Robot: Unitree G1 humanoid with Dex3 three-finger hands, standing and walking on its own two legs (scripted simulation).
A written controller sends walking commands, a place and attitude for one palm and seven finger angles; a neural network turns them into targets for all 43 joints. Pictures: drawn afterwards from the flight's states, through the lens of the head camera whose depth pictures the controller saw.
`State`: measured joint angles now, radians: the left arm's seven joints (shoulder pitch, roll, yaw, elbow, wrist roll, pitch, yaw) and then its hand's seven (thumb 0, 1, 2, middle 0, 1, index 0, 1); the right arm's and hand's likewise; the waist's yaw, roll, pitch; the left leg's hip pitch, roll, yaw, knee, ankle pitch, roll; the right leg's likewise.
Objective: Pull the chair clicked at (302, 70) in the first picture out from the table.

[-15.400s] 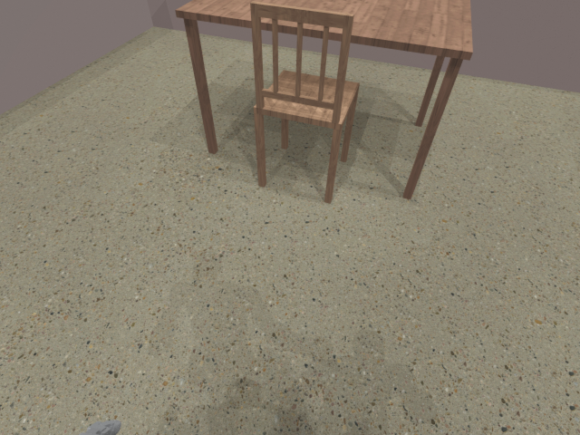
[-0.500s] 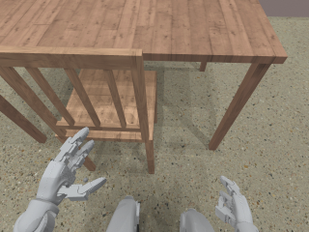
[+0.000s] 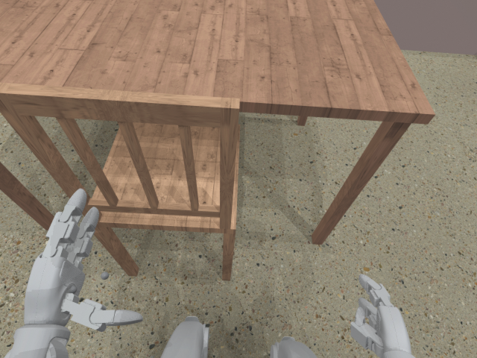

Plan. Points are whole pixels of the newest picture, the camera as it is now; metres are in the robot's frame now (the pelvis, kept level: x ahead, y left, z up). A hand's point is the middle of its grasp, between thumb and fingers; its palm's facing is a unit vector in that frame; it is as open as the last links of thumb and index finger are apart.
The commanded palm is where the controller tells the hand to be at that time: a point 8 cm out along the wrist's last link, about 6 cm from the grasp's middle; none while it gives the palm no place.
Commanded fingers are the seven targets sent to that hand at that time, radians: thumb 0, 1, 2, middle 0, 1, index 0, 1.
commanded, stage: raise the hand toward the chair's back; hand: left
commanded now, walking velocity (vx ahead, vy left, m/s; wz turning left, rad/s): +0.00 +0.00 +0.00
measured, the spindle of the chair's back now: (142, 169) +0.45 +0.22 +0.00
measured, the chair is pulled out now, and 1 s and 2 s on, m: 0.00 0.00 0.00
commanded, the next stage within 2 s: aim the fingers beside a spindle in 0.86 s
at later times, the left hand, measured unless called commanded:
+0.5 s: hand (109, 263) +0.25 +0.21 +0.05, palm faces -0.01 -1.00 -0.03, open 16.9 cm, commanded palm +0.22 +0.27 +0.06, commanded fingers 0.00 -0.50 0.30 -0.06 -0.08 -0.06 -0.08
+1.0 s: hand (113, 257) +0.25 +0.20 +0.06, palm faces +0.06 -1.00 -0.06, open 16.9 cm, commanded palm +0.23 +0.25 +0.06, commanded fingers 0.00 -0.50 0.30 -0.06 -0.08 -0.06 -0.08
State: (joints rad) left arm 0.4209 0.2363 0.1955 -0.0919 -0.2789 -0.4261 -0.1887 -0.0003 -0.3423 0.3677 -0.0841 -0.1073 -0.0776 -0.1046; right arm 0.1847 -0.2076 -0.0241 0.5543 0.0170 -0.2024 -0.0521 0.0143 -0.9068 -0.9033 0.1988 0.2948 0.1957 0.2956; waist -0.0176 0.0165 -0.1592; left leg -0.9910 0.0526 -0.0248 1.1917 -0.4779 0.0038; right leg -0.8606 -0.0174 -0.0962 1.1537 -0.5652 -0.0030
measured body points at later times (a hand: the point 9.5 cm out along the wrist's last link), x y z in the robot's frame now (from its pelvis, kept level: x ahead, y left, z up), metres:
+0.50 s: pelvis +0.00 +0.01 +0.01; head +0.07 +0.02 +0.45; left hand +0.24 +0.26 +0.05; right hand +0.17 -0.24 -0.07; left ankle +0.05 +0.11 -0.64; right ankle +0.00 -0.12 -0.64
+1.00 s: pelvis +0.01 -0.01 +0.01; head +0.07 +0.00 +0.45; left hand +0.24 +0.25 +0.07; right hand +0.19 -0.25 -0.07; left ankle +0.05 +0.11 -0.64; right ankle +0.00 -0.12 -0.64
